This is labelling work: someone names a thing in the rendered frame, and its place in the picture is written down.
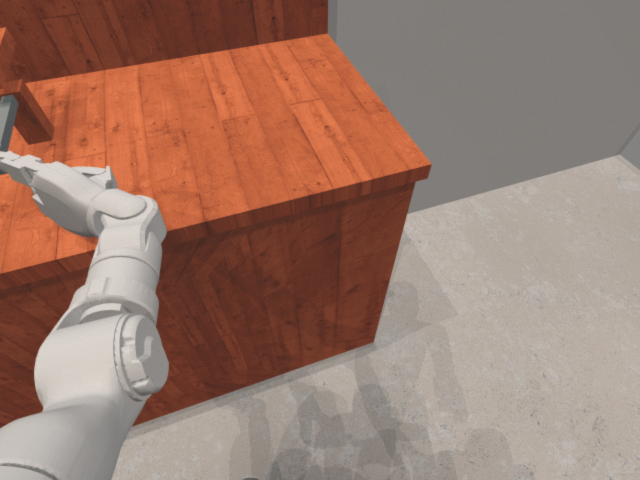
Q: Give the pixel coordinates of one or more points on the left robot upper arm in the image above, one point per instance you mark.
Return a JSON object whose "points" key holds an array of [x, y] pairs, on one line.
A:
{"points": [[93, 380]]}

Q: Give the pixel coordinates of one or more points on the robot left hand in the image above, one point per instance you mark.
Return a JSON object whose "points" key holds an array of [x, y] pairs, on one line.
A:
{"points": [[62, 193]]}

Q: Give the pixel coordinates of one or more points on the left robot forearm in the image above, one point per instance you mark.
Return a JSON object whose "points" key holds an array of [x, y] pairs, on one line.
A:
{"points": [[125, 268]]}

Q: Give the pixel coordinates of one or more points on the counter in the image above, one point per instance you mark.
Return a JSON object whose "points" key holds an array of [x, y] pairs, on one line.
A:
{"points": [[283, 181]]}

